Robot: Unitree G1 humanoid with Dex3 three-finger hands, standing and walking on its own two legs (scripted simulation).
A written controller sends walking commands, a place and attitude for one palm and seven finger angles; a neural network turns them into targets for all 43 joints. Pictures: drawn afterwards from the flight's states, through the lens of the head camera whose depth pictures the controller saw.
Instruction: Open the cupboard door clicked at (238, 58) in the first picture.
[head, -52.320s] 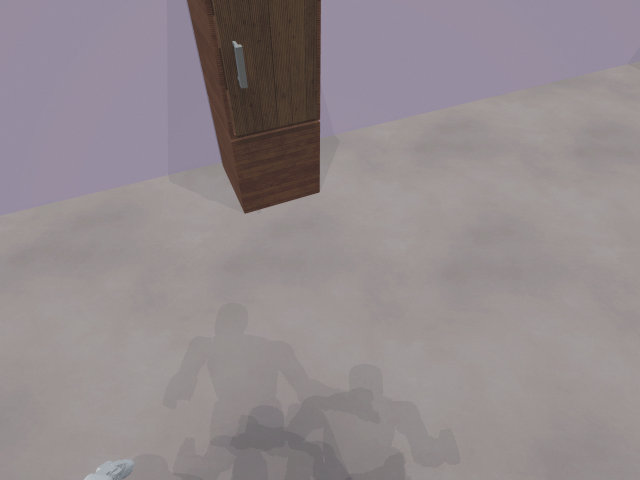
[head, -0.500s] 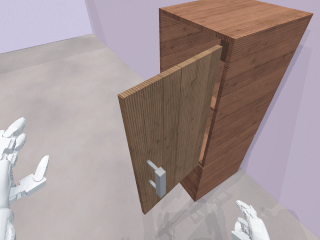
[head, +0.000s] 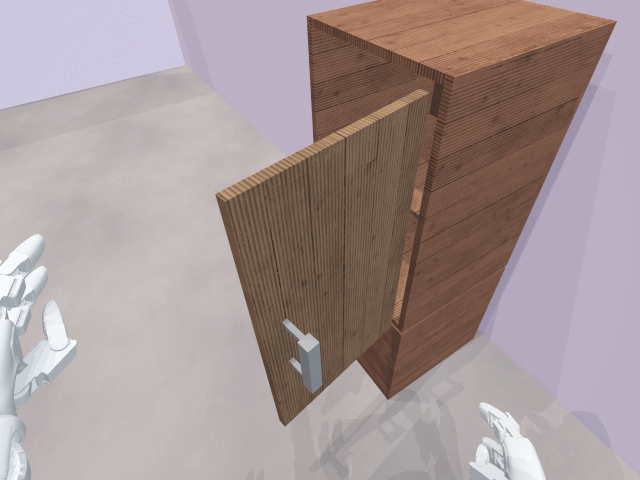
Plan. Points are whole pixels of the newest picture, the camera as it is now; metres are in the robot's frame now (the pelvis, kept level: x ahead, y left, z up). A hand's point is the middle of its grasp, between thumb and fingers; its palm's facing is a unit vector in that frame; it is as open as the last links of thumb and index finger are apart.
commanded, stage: step back with the hand held close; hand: left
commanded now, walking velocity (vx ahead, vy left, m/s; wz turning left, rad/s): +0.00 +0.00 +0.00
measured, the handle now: (301, 355) +0.32 +0.08 -0.07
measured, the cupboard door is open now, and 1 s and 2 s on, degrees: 100 100 100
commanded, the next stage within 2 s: stop stepping back and stand still in 1.20 s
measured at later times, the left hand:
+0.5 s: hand (39, 378) +0.16 +0.28 +0.15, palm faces +0.35 -0.78 -0.52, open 7.4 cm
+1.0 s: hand out of the picture +0.04 +0.31 +0.15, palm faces +0.49 -0.75 -0.44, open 7.4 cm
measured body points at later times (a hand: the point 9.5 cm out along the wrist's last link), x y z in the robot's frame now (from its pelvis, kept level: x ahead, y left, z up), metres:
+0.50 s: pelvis -0.05 +0.02 +0.00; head -0.03 +0.01 +0.45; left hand +0.13 +0.32 +0.18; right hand +0.12 -0.23 -0.09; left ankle +0.01 +0.11 -0.74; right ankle -0.04 -0.10 -0.74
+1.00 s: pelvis -0.14 +0.03 -0.02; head -0.13 +0.05 +0.43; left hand +0.01 +0.34 +0.18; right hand +0.04 -0.20 -0.10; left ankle -0.01 +0.11 -0.74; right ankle -0.04 -0.10 -0.74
